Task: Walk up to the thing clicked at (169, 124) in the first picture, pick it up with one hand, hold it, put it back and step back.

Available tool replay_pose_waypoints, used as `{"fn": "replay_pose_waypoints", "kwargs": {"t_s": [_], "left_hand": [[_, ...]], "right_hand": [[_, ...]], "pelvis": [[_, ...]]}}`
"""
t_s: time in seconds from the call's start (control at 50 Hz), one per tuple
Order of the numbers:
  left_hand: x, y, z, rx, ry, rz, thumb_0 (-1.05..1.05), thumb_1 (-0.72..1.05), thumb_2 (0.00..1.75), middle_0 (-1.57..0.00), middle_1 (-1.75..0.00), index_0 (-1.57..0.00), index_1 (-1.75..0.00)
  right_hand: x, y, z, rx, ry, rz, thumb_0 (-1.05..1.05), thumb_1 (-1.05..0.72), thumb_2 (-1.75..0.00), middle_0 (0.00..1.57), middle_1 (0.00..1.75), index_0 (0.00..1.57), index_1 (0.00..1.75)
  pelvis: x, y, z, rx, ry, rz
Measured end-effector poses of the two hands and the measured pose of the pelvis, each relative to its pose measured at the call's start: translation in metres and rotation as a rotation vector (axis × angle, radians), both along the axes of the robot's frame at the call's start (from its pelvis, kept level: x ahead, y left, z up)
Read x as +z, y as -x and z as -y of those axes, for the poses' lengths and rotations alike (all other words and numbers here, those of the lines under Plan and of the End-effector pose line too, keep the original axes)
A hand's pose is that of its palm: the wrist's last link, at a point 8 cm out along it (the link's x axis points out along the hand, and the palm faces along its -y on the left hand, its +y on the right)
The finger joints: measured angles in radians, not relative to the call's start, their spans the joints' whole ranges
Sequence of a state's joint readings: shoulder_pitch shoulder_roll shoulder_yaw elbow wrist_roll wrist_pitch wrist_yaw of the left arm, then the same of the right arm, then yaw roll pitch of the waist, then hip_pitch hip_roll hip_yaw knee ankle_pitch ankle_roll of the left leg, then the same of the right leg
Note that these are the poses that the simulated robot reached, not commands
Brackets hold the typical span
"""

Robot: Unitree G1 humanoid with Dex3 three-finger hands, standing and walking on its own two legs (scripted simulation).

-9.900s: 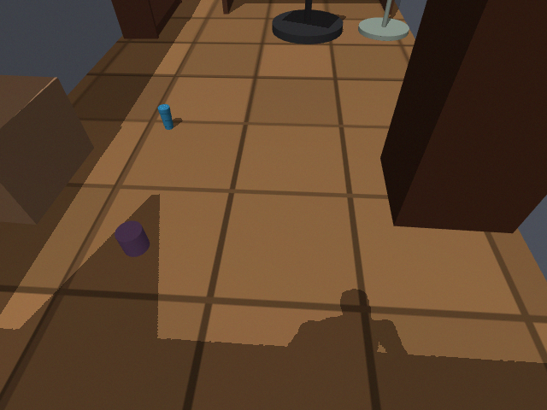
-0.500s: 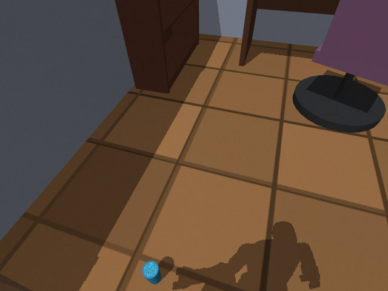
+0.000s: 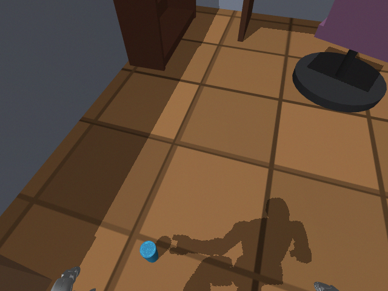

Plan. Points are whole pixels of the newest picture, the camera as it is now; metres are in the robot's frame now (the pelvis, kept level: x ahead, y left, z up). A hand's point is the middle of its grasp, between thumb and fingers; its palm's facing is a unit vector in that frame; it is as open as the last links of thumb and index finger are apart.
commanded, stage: go down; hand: left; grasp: from the side
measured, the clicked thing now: (150, 253) +0.36 +0.22 -0.70
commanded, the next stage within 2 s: none
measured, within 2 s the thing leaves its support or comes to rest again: neither
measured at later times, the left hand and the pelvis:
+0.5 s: hand out of the picture +0.15 +0.28 -0.20, palm faces +0.06 -0.95 -0.32, open 16.7 cm; pelvis -0.01 +0.02 -0.07, yaw -1 degrees
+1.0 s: hand (76, 290) +0.17 +0.32 -0.25, palm faces +0.14 -0.95 -0.28, open 17.3 cm; pelvis -0.03 +0.02 -0.14, yaw +0 degrees
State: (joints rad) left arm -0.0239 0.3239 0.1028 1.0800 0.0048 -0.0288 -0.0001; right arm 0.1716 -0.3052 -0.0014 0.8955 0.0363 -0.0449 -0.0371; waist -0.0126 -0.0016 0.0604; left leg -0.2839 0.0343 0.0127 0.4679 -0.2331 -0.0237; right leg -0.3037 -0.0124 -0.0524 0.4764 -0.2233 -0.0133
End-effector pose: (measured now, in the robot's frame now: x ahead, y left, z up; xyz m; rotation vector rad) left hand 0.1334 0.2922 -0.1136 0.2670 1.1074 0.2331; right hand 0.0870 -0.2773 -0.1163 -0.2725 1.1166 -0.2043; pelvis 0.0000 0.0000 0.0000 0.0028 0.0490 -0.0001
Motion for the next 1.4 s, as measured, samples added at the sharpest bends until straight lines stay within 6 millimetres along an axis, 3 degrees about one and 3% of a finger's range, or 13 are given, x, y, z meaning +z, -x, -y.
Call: {"fn": "replay_pose_waypoints", "kwargs": {"t_s": [0.06,0.14,0.28,0.46,0.66,0.84,0.96,1.2,1.4], "left_hand": [[-0.005,-0.021,-0.005,-0.020,-0.002,0.035,0.00,0.56,0.55,-0.10,-0.13,-0.09,-0.12],[-0.010,-0.030,-0.014,-0.017,-0.014,0.055,0.00,0.36,0.37,-0.07,-0.10,-0.07,-0.08],[-0.031,-0.017,-0.032,-0.001,-0.010,0.047,0.00,0.00,0.19,-0.07,-0.10,-0.06,-0.08],[-0.046,-0.003,-0.037,-0.021,0.002,0.094,-0.01,-0.36,0.09,-0.09,-0.13,-0.09,-0.12],[-0.052,0.002,-0.044,-0.002,-0.006,0.101,-0.01,-0.51,0.03,-0.10,-0.10,-0.10,-0.09],[-0.063,0.006,-0.054,0.002,0.002,0.127,-0.01,-0.51,0.02,-0.10,-0.08,-0.09,-0.07],[-0.091,-0.009,-0.069,0.010,0.015,0.224,-0.01,-0.51,0.02,-0.09,-0.06,-0.09,-0.05],[-0.148,-0.073,-0.097,-0.095,0.049,0.514,-0.01,-0.49,0.06,-0.08,-0.10,-0.07,-0.09],[-0.171,-0.077,-0.127,-0.052,0.039,0.601,-0.01,-0.49,0.09,-0.07,-0.11,-0.06,-0.10]], "right_hand": [[-0.005,0.003,-0.009,-0.012,-0.017,0.019,0.00,-0.97,-0.92,0.20,0.30,0.20,0.30],[-0.012,0.009,-0.018,-0.027,-0.031,0.035,0.00,-0.97,-0.92,0.20,0.30,0.20,0.30],[-0.028,0.000,-0.023,-0.019,-0.022,0.100,0.01,-0.95,-0.91,0.20,0.30,0.20,0.30],[-0.036,-0.040,-0.033,0.038,0.017,0.230,0.01,-0.93,-0.90,0.20,0.30,0.20,0.30],[-0.033,-0.071,-0.052,0.098,0.027,0.356,0.01,-0.91,-0.90,0.20,0.30,0.20,0.30],[-0.050,-0.066,-0.057,0.116,0.030,0.365,0.01,-0.91,-0.90,0.20,0.30,0.20,0.30],[-0.083,-0.055,-0.051,0.147,0.042,0.344,0.01,-0.92,-0.90,0.20,0.30,0.20,0.30],[-0.182,-0.028,-0.030,0.171,0.077,0.219,0.01,-0.93,-0.90,0.20,0.30,0.20,0.30],[-0.232,-0.003,-0.025,0.179,0.068,0.138,0.01,-0.90,-0.90,0.20,0.30,0.20,0.30]], "pelvis": [[-0.007,0.003,0.000,-0.005,-0.002,-0.048],[-0.017,0.002,-0.002,-0.011,0.000,-0.084],[-0.042,0.004,-0.010,-0.013,0.010,-0.152],[-0.067,0.007,-0.019,-0.007,0.024,-0.198],[-0.081,0.007,-0.023,0.002,0.041,-0.228],[-0.099,0.012,-0.025,0.005,0.048,-0.269],[-0.129,0.024,-0.025,0.004,0.044,-0.332],[-0.214,0.051,-0.019,-0.003,0.045,-0.452],[-0.252,0.066,-0.016,-0.008,0.045,-0.497]]}}
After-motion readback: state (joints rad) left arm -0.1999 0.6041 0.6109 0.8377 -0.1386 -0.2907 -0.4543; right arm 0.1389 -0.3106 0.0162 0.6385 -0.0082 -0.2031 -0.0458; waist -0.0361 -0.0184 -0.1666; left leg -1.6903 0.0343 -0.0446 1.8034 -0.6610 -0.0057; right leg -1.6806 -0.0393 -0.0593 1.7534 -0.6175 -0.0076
